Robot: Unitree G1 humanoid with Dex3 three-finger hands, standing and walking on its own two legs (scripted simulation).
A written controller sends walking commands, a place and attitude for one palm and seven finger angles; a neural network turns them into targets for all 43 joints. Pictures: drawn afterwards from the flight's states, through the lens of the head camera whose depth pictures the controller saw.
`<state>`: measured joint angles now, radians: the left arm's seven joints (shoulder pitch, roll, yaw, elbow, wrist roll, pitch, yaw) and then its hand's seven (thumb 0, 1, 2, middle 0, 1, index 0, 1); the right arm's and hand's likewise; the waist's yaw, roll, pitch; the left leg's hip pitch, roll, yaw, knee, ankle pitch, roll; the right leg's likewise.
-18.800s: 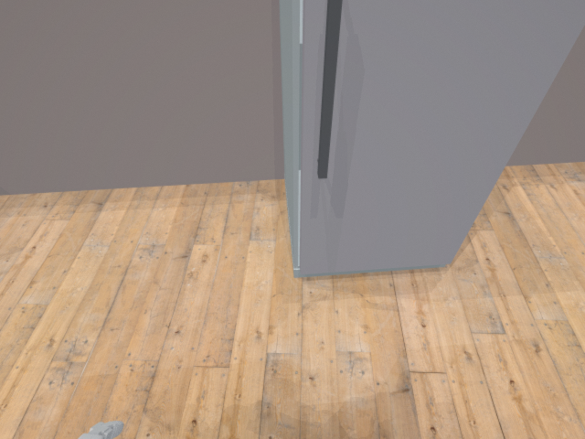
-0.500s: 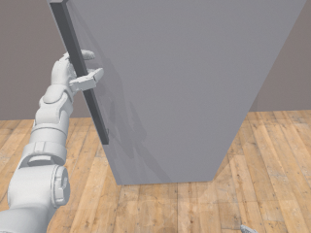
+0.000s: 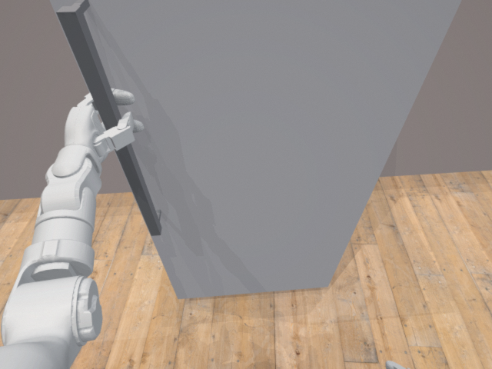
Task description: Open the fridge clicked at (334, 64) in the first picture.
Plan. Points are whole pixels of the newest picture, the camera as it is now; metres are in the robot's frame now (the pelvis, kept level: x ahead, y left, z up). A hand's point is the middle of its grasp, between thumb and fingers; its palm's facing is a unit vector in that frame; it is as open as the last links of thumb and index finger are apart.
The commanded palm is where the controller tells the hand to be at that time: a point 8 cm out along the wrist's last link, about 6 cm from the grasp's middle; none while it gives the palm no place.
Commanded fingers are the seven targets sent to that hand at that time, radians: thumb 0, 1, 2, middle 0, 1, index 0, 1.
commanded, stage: grip the handle and tug to test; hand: left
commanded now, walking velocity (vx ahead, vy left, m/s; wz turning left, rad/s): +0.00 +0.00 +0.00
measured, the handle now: (129, 148) +0.48 +0.23 +0.12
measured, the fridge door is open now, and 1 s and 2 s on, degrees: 0 9 38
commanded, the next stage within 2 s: pull the door a little, standing still in 0.36 s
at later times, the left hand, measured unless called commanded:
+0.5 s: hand (126, 135) +0.42 +0.19 +0.19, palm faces +0.09 -1.00 +0.01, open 5.4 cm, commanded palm +0.39 +0.25 +0.19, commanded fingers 0.00 0.90 0.90 -0.45 -1.40 -0.45 -1.40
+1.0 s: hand (124, 169) +0.35 +0.18 +0.18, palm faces +0.09 -0.99 -0.09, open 5.9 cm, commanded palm +0.31 +0.23 +0.18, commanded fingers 0.00 0.90 0.90 -0.45 -1.40 -0.45 -1.40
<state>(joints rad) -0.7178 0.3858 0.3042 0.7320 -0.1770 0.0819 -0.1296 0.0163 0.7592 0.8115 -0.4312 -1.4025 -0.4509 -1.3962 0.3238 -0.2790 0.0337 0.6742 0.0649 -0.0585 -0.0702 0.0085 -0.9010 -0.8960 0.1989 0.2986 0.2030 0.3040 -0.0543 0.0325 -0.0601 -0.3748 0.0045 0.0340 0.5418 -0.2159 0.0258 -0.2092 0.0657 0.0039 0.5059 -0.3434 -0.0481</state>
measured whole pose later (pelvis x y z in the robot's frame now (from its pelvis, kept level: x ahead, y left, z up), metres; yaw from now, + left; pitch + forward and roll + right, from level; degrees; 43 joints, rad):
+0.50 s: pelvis +0.04 +0.00 +0.00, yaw -2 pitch +3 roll +0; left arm -0.43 0.33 0.32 0.29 -0.22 0.25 -0.12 0.02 0.78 0.79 -0.37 -1.40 -0.37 -1.40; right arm 0.25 -0.26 0.03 0.61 0.07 -0.02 -0.06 0.01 -0.90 -0.90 0.20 0.30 0.20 0.30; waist -0.02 0.04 -0.09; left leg -0.28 0.01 0.07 0.49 -0.26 0.03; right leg -0.14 0.06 0.03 0.47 -0.35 -0.03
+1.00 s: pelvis +0.06 +0.00 +0.01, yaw -1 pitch +0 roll +0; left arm -0.02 0.26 0.21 -0.23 -0.21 0.30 -0.07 0.00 0.69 0.75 -0.41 -1.40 -0.36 -1.40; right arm 0.18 -0.24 0.06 0.58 0.05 0.02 -0.05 0.01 -0.90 -0.90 0.20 0.30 0.20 0.30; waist 0.03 0.06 -0.10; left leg -0.20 0.00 0.05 0.48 -0.27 0.03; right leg -0.05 0.05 -0.02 0.45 -0.32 0.00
